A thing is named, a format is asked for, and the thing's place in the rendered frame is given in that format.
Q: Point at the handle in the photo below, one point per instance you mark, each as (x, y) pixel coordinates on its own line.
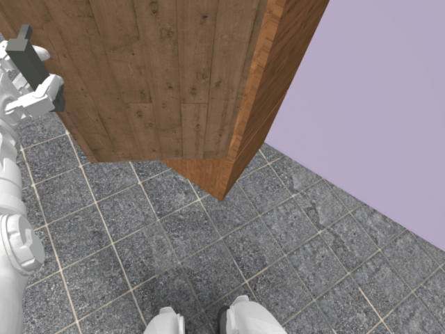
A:
(24, 56)

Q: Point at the left robot upper arm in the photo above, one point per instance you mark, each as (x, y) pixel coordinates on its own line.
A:
(21, 252)

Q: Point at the robot left forearm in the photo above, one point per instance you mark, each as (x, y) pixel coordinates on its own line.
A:
(10, 174)

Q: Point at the cupboard door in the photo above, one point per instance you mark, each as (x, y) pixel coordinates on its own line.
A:
(145, 80)

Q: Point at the robot left hand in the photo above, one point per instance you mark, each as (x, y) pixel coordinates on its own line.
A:
(28, 103)

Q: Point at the robot left shin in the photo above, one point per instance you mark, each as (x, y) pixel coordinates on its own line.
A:
(165, 310)

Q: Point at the left robot thigh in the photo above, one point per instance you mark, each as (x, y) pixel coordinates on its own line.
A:
(166, 323)

